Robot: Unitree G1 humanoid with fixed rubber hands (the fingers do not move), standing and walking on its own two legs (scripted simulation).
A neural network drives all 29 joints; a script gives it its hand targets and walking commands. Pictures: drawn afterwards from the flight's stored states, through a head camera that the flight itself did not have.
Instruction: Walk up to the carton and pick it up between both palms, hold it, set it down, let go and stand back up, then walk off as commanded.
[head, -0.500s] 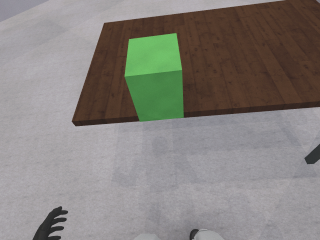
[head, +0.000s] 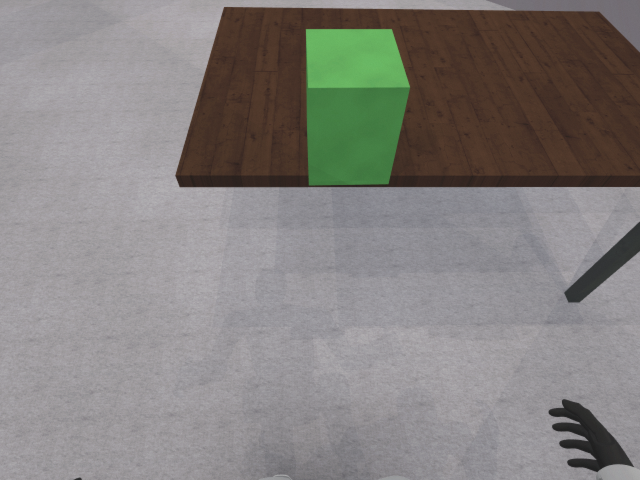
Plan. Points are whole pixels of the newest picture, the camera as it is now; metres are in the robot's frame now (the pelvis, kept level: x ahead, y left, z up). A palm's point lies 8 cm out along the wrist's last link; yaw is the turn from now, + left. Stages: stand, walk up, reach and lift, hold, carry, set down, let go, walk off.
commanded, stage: walk off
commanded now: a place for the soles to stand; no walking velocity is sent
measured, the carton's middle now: (348, 109) +0.77 -0.07 +0.00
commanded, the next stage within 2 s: stand in 0.82 s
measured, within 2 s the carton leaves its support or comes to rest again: neither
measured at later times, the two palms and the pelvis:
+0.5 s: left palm out of the picture +0.05 +0.30 -0.06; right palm out of the picture -0.07 -0.35 -0.09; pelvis -0.12 -0.01 +0.00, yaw +0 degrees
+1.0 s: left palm out of the picture -0.05 +0.28 -0.07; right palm out of the picture -0.03 -0.35 -0.10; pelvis -0.15 -0.03 +0.00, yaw +1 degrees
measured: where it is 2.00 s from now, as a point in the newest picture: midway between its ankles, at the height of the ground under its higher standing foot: outside the picture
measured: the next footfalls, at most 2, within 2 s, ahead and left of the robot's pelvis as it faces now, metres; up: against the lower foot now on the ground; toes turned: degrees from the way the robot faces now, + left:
right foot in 0.18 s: -0.04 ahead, -0.11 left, +0.00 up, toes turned +4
left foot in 0.52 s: -0.12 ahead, +0.11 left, +0.00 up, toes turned -3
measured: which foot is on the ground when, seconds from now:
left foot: down 0.00-0.18, up 0.20-0.50, down 0.52-1.00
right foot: up 0.00-0.16, down 0.18-0.54, up 0.56-0.80, down 0.82-1.00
